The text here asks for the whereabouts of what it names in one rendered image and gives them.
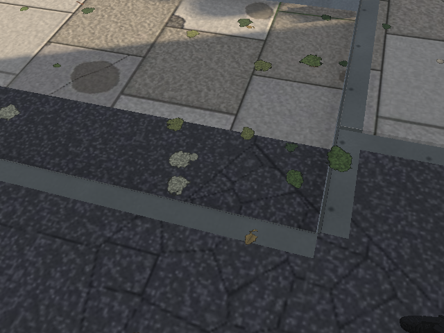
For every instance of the right robot hand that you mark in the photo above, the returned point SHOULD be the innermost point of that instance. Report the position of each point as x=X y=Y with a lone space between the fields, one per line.
x=422 y=324

